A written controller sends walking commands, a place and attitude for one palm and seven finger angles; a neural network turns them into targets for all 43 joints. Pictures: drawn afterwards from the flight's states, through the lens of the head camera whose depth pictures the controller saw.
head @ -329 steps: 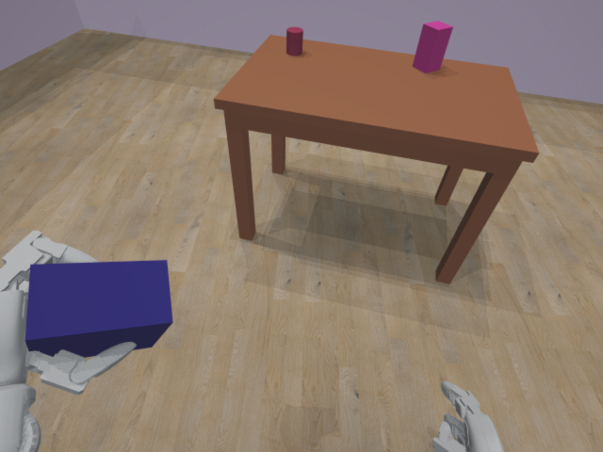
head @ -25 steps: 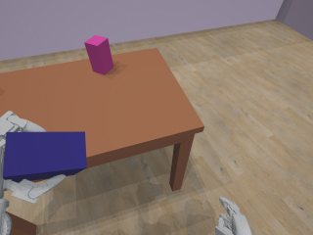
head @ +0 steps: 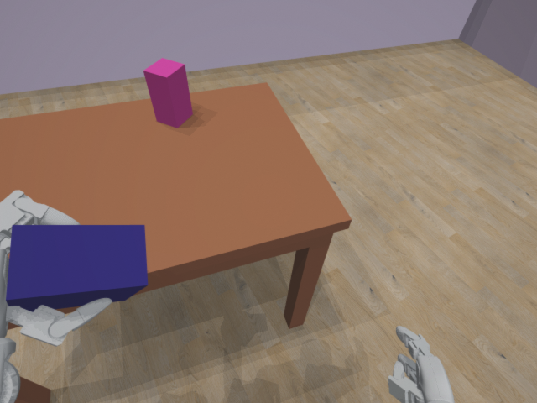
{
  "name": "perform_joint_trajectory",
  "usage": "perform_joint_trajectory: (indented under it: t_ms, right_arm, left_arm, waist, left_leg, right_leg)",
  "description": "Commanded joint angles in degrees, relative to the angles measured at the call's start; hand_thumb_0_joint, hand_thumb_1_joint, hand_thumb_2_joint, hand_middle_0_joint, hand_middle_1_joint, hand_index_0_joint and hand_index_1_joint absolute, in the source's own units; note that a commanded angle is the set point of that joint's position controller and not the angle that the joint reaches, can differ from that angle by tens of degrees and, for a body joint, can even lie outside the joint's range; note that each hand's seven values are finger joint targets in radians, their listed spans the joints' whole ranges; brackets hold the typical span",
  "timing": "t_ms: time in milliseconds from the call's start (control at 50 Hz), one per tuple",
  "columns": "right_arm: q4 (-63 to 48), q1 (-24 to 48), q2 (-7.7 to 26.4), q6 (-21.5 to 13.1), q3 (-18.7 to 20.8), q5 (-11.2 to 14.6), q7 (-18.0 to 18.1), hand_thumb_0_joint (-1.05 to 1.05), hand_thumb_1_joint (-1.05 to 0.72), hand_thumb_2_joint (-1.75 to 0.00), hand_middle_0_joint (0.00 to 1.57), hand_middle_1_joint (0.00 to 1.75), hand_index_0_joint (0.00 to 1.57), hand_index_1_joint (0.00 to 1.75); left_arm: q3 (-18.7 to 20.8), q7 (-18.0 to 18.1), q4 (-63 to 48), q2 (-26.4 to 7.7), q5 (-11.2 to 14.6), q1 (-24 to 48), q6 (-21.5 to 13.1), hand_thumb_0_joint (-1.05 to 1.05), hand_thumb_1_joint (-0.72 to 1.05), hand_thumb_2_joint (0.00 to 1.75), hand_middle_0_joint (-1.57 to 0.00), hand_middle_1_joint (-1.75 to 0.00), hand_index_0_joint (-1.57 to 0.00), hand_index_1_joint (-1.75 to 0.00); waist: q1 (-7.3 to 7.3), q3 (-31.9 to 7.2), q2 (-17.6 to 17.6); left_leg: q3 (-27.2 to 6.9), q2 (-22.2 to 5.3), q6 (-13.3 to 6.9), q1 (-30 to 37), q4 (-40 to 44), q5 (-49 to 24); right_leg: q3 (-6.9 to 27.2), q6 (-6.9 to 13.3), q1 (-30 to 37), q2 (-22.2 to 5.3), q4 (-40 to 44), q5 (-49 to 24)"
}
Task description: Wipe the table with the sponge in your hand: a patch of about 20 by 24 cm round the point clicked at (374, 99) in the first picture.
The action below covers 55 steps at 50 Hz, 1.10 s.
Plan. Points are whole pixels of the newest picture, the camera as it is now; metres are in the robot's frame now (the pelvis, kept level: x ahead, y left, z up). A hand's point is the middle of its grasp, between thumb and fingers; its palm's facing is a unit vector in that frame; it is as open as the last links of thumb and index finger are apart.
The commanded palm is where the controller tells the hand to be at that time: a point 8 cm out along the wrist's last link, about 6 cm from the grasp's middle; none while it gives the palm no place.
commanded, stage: come to a stop and stand still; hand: left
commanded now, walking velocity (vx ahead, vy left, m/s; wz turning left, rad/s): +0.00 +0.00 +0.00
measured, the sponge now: (97, 268) +0.23 +0.21 +0.15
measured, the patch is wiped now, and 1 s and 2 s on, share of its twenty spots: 0.00 0.00 0.00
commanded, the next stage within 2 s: look again from close up in 1.20 s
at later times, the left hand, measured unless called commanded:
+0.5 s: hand (13, 287) +0.20 +0.28 +0.16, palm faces +0.35 -0.84 -0.40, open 10.7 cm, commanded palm +0.13 +0.31 +0.18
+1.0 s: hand (22, 255) +0.23 +0.29 +0.16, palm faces +0.37 -0.86 -0.36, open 10.7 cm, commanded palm +0.17 +0.32 +0.18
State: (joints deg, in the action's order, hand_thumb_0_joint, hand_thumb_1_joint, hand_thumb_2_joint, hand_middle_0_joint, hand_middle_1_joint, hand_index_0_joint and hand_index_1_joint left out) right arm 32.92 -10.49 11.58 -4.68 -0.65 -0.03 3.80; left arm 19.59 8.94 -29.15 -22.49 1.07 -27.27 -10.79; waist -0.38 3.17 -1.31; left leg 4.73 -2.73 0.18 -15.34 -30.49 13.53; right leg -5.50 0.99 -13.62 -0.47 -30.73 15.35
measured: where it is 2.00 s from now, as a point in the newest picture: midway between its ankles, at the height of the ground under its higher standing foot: outside the picture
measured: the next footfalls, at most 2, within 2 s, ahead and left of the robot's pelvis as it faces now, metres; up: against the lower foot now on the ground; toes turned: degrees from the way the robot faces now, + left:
none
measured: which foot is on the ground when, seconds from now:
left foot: down 0.00-1.00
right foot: down 0.00-1.00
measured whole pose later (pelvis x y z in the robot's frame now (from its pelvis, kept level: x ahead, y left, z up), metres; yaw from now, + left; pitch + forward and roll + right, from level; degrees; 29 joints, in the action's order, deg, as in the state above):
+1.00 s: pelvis +0.00 +0.04 +0.01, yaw +0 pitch -1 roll -1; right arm 32.2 -9.7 10.7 -7.5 -2.4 -0.4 1.8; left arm 19.2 5.6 -26.0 -21.0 1.7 -22.7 -10.1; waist -1.7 2.9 -1.7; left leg 1.9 1.3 -2.9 -12.6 -24.3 11.1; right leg -1.2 -0.8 -9.2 0.0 -20.2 10.2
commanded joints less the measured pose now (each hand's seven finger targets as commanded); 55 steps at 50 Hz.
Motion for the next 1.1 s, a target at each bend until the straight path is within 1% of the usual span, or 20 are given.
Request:
perform_joint_trajectory:
  t_ms: [0, 40, 60, 80, 100, 120, 160, 220, 280, 300, 360, 400, 480, 520, 580, 680, 720, 780, 900, 1080]
  right_arm:
    - [-7.4, 3.5, 6.9, -2.6, 2.5, 0.2, 0.1, 0.00, -0.90, -0.90, 0.20, 0.30, 0.20, 0.30]
    - [-6.9, 3.2, 6.2, -2.5, 2.0, 0.0, 0.2, 0.00, -0.90, -0.90, 0.20, 0.30, 0.20, 0.30]
    - [-5.3, -3.2, 7.0, -5.8, 5.0, -2.8, 0.3, 0.00, -0.90, -0.90, 0.20, 0.30, 0.20, 0.30]
    - [-3.6, 0.3, 1.9, -6.1, 2.4, -1.2, -0.2, 0.00, -0.90, -0.90, 0.20, 0.30, 0.20, 0.30]
    - [-7.1, 2.4, 5.0, -6.3, 3.3, 1.3, -1.0, 0.00, -0.90, -0.90, 0.20, 0.30, 0.20, 0.30]
    - [-7.0, 1.3, 4.9, -6.2, 2.6, 0.9, -1.1, 0.00, -0.90, -0.90, 0.20, 0.30, 0.20, 0.30]
    - [-7.9, 3.5, 6.3, -6.1, 3.0, 0.8, -2.4, 0.00, -0.90, -0.90, 0.20, 0.30, 0.20, 0.30]
    - [-9.2, 5.1, 6.1, -6.0, 2.5, 0.5, -2.8, 0.00, -0.90, -0.90, 0.20, 0.30, 0.20, 0.30]
    - [-9.5, 4.9, 6.6, -5.9, 2.2, 0.1, -1.9, 0.00, -0.90, -0.90, 0.20, 0.30, 0.20, 0.30]
    - [-9.3, 5.2, 7.1, -5.8, 2.3, 0.0, -1.4, 0.00, -0.90, -0.90, 0.20, 0.30, 0.20, 0.30]
    - [-9.5, 4.2, 7.3, -6.2, 2.3, -0.1, -1.0, 0.00, -0.90, -0.90, 0.20, 0.30, 0.20, 0.30]
    - [-9.8, 4.7, 7.0, -6.8, 2.2, 0.0, -1.2, 0.00, -0.90, -0.90, 0.20, 0.30, 0.20, 0.30]
    - [-9.5, 3.8, 7.2, -7.9, 2.6, 0.1, -2.1, 0.00, -0.90, -0.90, 0.20, 0.30, 0.20, 0.30]
    - [-9.2, 3.9, 7.0, -8.3, 2.5, 0.1, -2.5, 0.00, -0.90, -0.90, 0.20, 0.30, 0.20, 0.30]
    - [-8.4, 3.5, 7.1, -8.6, 2.4, -0.3, -2.6, 0.00, -0.90, -0.90, 0.20, 0.30, 0.20, 0.30]
    - [-7.4, 3.5, 7.0, -8.0, 2.1, -0.7, -2.0, 0.00, -0.90, -0.90, 0.20, 0.30, 0.20, 0.30]
    - [-7.5, 4.2, 6.5, -7.7, 1.7, -0.8, -1.7, 0.00, -0.90, -0.90, 0.20, 0.30, 0.20, 0.30]
    - [-8.3, 4.2, 6.4, -7.1, 1.7, -0.7, -1.6, 0.00, -0.90, -0.90, 0.20, 0.30, 0.20, 0.30]
    - [-9.2, 4.9, 6.5, -6.0, 1.8, -0.4, -1.5, 0.00, -0.90, -0.90, 0.20, 0.30, 0.20, 0.30]
    - [-9.6, 4.4, 6.9, -4.1, 2.4, 0.1, -0.9, 0.00, -0.90, -0.90, 0.20, 0.30, 0.20, 0.30]
  left_arm:
    - [4.8, 0.8, -12.1, -6.3, 1.0, 3.6, -3.3, 0.00, 0.10, 1.30, -1.20, -1.60, -1.20, -1.60]
    - [4.6, 0.9, -11.1, -6.6, 1.3, 4.1, -2.8, 0.00, 0.10, 1.30, -1.20, -1.60, -1.20, -1.60]
    - [38.3, 0.3, -17.3, -51.0, -5.1, 59.4, -6.9, 0.00, 0.10, 1.30, -1.20, -1.60, -1.20, -1.60]
    - [14.4, -2.5, 12.0, -17.1, -1.6, 30.2, -4.9, 0.00, 0.10, 1.30, -1.20, -1.60, -1.20, -1.60]
    - [9.8, -2.5, 10.6, -9.4, 0.5, 24.0, -4.1, 0.00, 0.10, 1.30, -1.20, -1.60, -1.20, -1.60]
    - [6.8, -2.8, 6.7, -8.2, 0.8, 22.7, -5.2, 0.00, 0.10, 1.30, -1.20, -1.60, -1.20, -1.60]
    - [4.2, -3.1, -1.4, -6.6, 1.4, 16.0, -5.1, 0.00, 0.10, 1.30, -1.20, -1.60, -1.20, -1.60]
    - [3.7, -3.0, -7.2, -6.3, 1.6, 7.1, -4.6, 0.00, 0.10, 1.30, -1.20, -1.60, -1.20, -1.60]
    - [7.6, -2.5, -8.6, -9.7, 1.3, 7.8, -4.5, 0.00, 0.10, 1.30, -1.20, -1.60, -1.20, -1.60]
    - [10.7, -2.1, -10.1, -12.8, 1.2, 9.0, -4.6, 0.00, 0.10, 1.30, -1.20, -1.60, -1.20, -1.60]
    - [10.1, -2.0, -9.4, -11.1, 0.5, 13.4, -5.4, 0.00, 0.10, 1.30, -1.20, -1.60, -1.20, -1.60]
    - [10.4, -2.0, -9.7, -11.6, 0.1, 16.1, -5.7, 0.00, 0.10, 1.30, -1.20, -1.60, -1.20, -1.60]
    - [6.7, -2.5, -9.3, -7.8, -0.4, 15.4, -6.0, 0.00, 0.10, 1.30, -1.20, -1.60, -1.20, -1.60]
    - [4.9, -2.6, -9.4, -6.2, -0.6, 13.7, -5.7, 0.00, 0.10, 1.30, -1.20, -1.60, -1.20, -1.60]
    - [4.0, -2.4, -8.6, -5.7, -1.1, 13.1, -5.3, 0.00, 0.10, 1.30, -1.20, -1.60, -1.20, -1.60]
    - [4.4, -2.2, -6.9, -6.3, -1.0, 15.6, -4.8, 0.00, 0.10, 1.30, -1.20, -1.60, -1.20, -1.60]
    - [5.0, -2.1, -7.8, -6.9, -0.7, 16.0, -4.7, 0.00, 0.10, 1.30, -1.20, -1.60, -1.20, -1.60]
    - [5.5, -2.2, -8.5, -7.2, 0.0, 14.3, -4.3, 0.00, 0.10, 1.30, -1.20, -1.60, -1.20, -1.60]
    - [7.0, -2.2, -10.0, -8.2, 1.1, 8.8, -3.4, 0.00, 0.10, 1.30, -1.20, -1.60, -1.20, -1.60]
    - [6.5, -1.9, -10.8, -7.6, 1.9, 7.8, -3.0, 0.00, 0.10, 1.30, -1.20, -1.60, -1.20, -1.60]
  waist:
    - [0.16, -8.7, 6.3]
    - [0.55, -8.7, 1.6]
    - [-3.26, 0.8, -10.9]
    - [-1.55, -9.1, -10.7]
    - [-2.21, -10.8, -0.7]
    - [-1.59, -12.0, 2.1]
    - [-2.74, -11.7, 0.0]
    - [-2.39, -9.0, -0.8]
    - [-1.59, -5.2, -1.2]
    - [-1.48, -4.5, 1.5]
    - [-1.36, -4.9, 9.6]
    - [-1.50, -5.4, 12.6]
    - [-1.67, -6.1, 9.0]
    - [-1.53, -5.7, 8.8]
    - [-1.57, -4.9, 4.9]
    - [-1.23, -5.4, 5.0]
    - [-1.31, -7.2, 7.5]
    - [-1.51, -8.7, 4.9]
    - [-1.55, -11.8, 5.2]
    - [-1.17, -12.4, 5.2]
  left_leg:
    - [-4.9, -5.5, -0.7, -1.6, 5.8, -4.5]
    - [-3.4, -2.4, 0.2, 0.1, 2.5, -0.1]
    - [1.9, 0.1, 0.5, -5.8, -6.4, -2.2]
    - [-3.8, 3.8, -0.6, -3.9, -6.5, 0.3]
    - [-3.7, 2.0, -0.6, 1.6, 0.1, -1.6]
    - [-2.2, 2.6, -0.5, 2.6, 1.7, -3.5]
    - [-4.0, 1.4, -1.4, 4.0, 4.4, -7.8]
    - [-6.2, -0.5, -2.1, 2.9, 6.9, -0.5]
    - [-6.4, 0.2, -1.8, 0.5, 8.6, 8.9]
    - [-7.1, -0.5, -1.8, 1.4, 10.2, 9.5]
    - [-9.8, -3.4, -3.0, -4.6, 16.9, 16.5]
    - [-10.9, -5.0, -3.5, -6.5, 19.3, 19.2]
    - [-9.8, -3.8, -3.3, -8.3, 17.4, 20.7]
    - [-10.4, -3.5, -2.8, -7.5, 18.0, 21.0]
    - [-8.9, -1.5, -1.9, -4.1, 15.1, 16.6]
    - [-8.6, -0.3, -0.6, 1.1, 14.5, 8.6]
    - [-9.2, -1.0, -0.4, 2.7, 15.0, 5.2]
    - [-7.8, 0.0, -0.3, 3.9, 13.0, -1.8]
    - [-6.8, 0.5, 0.7, 7.7, 9.9, -16.3]
    - [-6.6, 0.3, 0.8, 8.2, 9.4, -17.5]
  right_leg:
    - [7.6, -0.4, 5.9, -3.8, 6.6, -8.5]
    - [12.1, 1.1, 2.4, -7.2, 10.3, -7.1]
    - [15.5, -2.2, -3.4, -6.0, 18.3, -23.8]
    - [18.2, 3.7, 2.8, -12.3, 10.8, -26.1]
    - [19.8, 4.3, 4.9, -13.3, 8.3, -29.1]
    - [14.9, 2.4, 6.7, -10.8, 8.2, -24.5]
    - [11.9, -1.0, 7.4, -7.6, 9.2, -15.3]
    - [9.6, 0.0, 3.1, -5.8, 11.8, 1.1]
    - [10.1, 0.6, -1.8, -4.7, 15.5, 13.4]
    - [9.2, 0.7, -3.1, -3.8, 14.7, 13.9]
    - [5.2, 0.0, 4.3, -0.4, 6.7, 6.6]
    - [3.9, -0.3, 7.1, 0.7, 2.3, 3.2]
    - [5.0, 0.2, 10.5, 0.5, 4.6, 2.5]
    - [5.3, 0.1, 9.6, 0.7, 6.3, 3.1]
    - [7.9, 0.2, 5.9, 0.2, 11.7, 3.7]
    - [8.1, 0.2, 3.5, 0.4, 14.1, 0.4]
    - [6.9, 0.0, 5.0, 0.5, 12.3, -3.4]
    - [6.9, -0.1, 7.1, 0.3, 12.8, -9.3]
    - [5.7, -0.2, 8.1, -0.1, 11.1, -17.4]
    - [5.7, -0.4, 8.8, -0.6, 11.2, -18.7]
